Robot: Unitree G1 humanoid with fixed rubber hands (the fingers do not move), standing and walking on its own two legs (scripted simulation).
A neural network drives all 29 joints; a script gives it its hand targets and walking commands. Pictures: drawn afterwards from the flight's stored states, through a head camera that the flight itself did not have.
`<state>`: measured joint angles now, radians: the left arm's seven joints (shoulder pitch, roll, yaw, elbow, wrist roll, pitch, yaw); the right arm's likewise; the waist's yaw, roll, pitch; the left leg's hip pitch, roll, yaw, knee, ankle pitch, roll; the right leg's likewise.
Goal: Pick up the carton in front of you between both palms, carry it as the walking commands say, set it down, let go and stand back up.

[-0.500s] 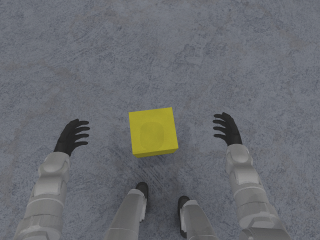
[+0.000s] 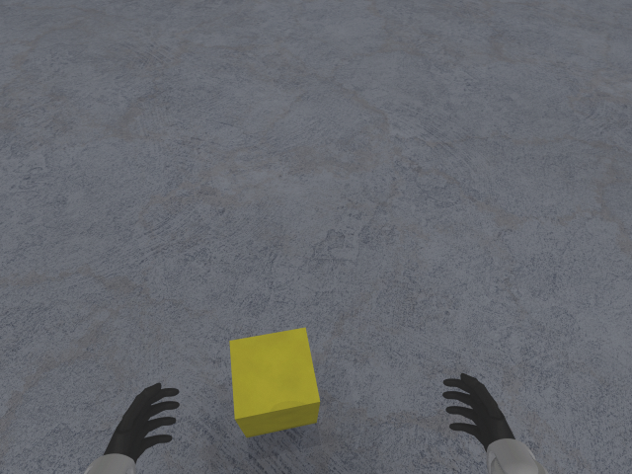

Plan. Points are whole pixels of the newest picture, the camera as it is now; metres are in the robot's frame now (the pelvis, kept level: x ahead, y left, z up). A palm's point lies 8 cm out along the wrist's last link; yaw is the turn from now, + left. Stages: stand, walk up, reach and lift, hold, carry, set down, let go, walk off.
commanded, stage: let go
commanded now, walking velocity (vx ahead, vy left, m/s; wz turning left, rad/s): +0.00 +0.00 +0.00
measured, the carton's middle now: (275, 383) +0.40 +0.09 -0.65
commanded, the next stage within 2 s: stand in 0.38 s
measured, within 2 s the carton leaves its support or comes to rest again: neither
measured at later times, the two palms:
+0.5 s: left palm (88, 452) +0.16 +0.28 -0.08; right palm (495, 453) +0.15 -0.23 -0.08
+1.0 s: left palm out of the picture +0.09 +0.32 -0.11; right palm out of the picture +0.11 -0.23 -0.09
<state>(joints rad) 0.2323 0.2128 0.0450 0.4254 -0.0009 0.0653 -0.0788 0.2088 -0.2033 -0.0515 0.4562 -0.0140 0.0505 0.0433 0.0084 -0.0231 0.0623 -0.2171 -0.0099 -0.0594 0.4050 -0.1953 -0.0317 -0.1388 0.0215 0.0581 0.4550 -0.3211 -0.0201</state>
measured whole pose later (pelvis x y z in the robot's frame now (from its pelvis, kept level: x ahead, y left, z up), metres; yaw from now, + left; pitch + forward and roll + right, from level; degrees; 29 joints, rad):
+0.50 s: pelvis +0.01 +0.02 -0.01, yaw +0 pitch -2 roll +0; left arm 0.21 0.27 0.06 0.54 0.01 0.07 0.00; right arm 0.20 -0.24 -0.05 0.64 -0.03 0.03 -0.01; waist 0.00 -0.03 0.02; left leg -0.24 -0.02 -0.06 0.54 -0.28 0.00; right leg -0.11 0.01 0.05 0.51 -0.36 0.01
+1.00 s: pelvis -0.01 +0.04 -0.01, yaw +1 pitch -2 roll -1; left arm 0.25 0.31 0.07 0.74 0.01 0.00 0.03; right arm 0.19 -0.27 -0.06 0.82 -0.02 -0.01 -0.03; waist -0.01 -0.03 0.03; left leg -0.24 -0.04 -0.06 0.54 -0.26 0.02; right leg -0.09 -0.01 0.03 0.47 -0.33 0.04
